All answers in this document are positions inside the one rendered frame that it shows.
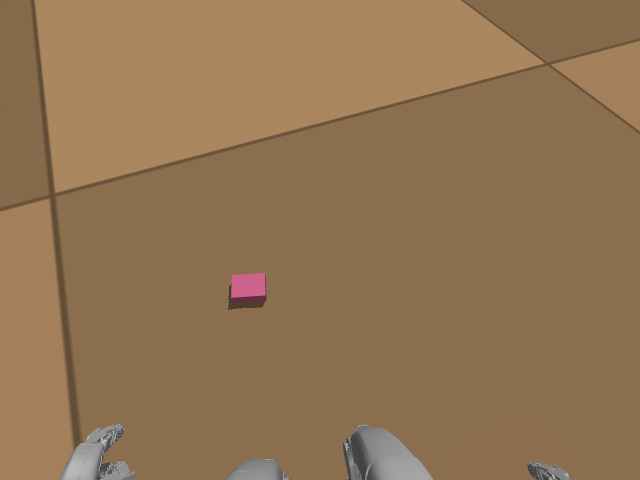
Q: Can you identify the right robot hand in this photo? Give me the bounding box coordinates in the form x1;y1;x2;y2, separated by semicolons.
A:
528;462;575;480

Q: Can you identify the small box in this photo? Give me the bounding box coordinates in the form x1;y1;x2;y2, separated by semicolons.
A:
231;273;266;303

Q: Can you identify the left robot hand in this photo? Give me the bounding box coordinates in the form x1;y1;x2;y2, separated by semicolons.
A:
60;424;135;480

